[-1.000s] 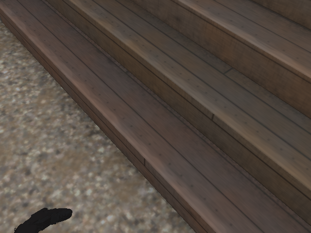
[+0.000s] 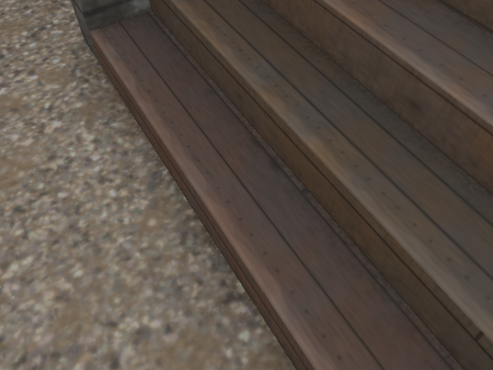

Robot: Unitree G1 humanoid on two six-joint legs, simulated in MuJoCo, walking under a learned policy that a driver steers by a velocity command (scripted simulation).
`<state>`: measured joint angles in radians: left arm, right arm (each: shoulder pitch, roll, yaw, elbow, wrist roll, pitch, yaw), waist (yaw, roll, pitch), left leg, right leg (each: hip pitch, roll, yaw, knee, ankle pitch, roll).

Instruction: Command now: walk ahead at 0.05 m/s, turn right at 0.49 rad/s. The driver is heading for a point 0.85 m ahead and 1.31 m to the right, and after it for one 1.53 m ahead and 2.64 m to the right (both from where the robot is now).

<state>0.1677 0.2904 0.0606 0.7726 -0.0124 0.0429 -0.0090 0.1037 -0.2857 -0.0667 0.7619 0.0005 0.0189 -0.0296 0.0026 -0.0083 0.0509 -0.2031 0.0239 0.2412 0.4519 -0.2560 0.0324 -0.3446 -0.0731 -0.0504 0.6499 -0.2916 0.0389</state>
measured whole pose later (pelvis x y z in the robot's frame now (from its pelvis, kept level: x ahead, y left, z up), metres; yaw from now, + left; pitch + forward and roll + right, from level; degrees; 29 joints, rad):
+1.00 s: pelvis -0.01 +0.02 +0.01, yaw -36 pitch +1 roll +1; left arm 0.19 0.31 0.06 0.72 0.00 -0.01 0.01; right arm 0.09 -0.34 -0.08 0.77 -0.01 0.02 -0.03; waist 0.00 0.04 0.05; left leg -0.45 0.03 0.01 1.00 -0.44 -0.04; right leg -0.24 0.02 0.02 0.47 -0.26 -0.06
